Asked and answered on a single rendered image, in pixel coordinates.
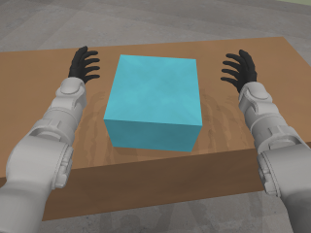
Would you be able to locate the robot right hand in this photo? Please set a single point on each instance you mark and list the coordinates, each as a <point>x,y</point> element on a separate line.
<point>246,69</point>

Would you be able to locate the robot left hand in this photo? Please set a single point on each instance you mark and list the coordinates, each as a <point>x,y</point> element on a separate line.
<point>78,64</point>

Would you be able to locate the right robot upper arm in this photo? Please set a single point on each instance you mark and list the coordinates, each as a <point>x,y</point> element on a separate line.
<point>286,173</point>

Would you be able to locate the left robot upper arm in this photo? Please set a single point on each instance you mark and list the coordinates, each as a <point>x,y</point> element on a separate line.
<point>39,166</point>

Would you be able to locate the pedestal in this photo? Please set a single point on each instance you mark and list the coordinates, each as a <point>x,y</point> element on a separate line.
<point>103,178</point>

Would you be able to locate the robot left forearm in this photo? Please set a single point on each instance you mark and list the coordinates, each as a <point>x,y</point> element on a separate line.
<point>61,119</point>

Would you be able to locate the carton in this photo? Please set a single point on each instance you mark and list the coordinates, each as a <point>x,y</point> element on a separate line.
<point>154,104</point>

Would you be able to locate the robot right forearm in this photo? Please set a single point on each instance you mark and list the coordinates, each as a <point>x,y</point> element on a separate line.
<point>264,121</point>

